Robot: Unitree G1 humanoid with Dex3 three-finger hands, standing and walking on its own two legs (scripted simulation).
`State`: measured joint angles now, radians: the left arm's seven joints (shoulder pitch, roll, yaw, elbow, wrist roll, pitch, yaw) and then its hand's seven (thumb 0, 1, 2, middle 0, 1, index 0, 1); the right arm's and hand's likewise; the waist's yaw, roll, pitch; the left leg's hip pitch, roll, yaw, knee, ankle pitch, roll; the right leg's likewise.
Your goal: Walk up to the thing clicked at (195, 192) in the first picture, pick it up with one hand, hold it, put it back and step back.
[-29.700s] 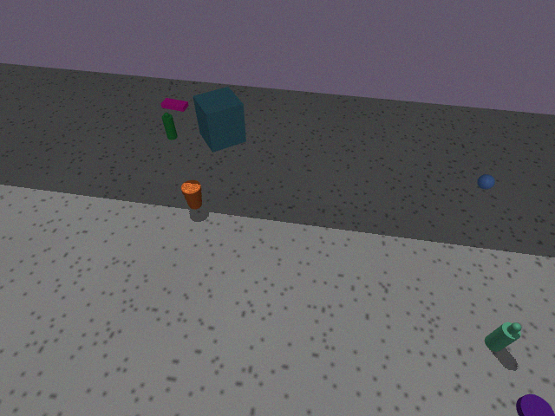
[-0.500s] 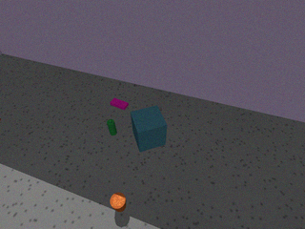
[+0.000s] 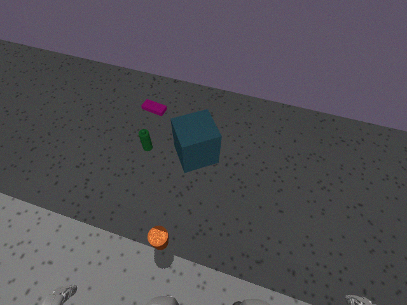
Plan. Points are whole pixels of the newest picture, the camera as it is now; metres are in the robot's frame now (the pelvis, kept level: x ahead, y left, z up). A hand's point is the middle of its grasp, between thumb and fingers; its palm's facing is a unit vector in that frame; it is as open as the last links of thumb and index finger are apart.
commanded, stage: step back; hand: left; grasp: from the side
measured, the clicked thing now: (159, 239) +0.42 +0.21 -0.71
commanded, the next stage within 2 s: none
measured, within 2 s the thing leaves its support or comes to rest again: neither
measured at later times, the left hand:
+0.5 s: hand out of the picture +0.03 +0.28 -0.17, palm faces -0.11 -0.92 -0.39, open 7.3 cm
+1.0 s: hand out of the picture -0.11 +0.29 -0.16, palm faces -0.03 -0.93 -0.36, open 7.3 cm
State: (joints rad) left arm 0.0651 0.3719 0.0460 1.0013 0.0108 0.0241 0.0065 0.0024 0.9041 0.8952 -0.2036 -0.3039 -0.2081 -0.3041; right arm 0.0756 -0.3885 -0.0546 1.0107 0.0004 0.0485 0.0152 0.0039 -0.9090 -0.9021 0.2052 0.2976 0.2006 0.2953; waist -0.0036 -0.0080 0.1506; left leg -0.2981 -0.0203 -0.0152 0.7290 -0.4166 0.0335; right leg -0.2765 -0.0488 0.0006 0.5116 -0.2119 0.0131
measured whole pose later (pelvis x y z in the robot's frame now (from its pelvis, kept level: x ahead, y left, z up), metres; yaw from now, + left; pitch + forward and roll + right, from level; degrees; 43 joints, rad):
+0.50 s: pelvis -0.10 +0.02 -0.02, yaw -5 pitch -2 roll -1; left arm 0.13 0.37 0.07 0.87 0.02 0.04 0.01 0.00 0.91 0.90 -0.20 -0.30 -0.21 -0.30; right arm 0.13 -0.37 -0.05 0.85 -0.02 0.04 -0.01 0.00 -0.90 -0.90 0.21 0.30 0.20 0.30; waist -0.01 0.01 0.21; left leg -0.40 0.04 0.05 0.72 -0.28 0.02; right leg -0.24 0.04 0.06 0.67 -0.39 -0.01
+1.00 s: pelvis -0.24 +0.03 -0.01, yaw -2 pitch -3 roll -1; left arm 0.14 0.40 0.08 0.80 0.01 0.07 0.02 0.00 0.91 0.90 -0.20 -0.30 -0.21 -0.30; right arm 0.16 -0.35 -0.04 0.86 -0.03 0.02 -0.01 0.01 -0.91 -0.90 0.21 0.30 0.20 0.30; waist 0.00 -0.05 0.18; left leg -0.29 0.00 -0.02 0.59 -0.26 0.03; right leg -0.47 0.13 0.16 1.23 -0.51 0.00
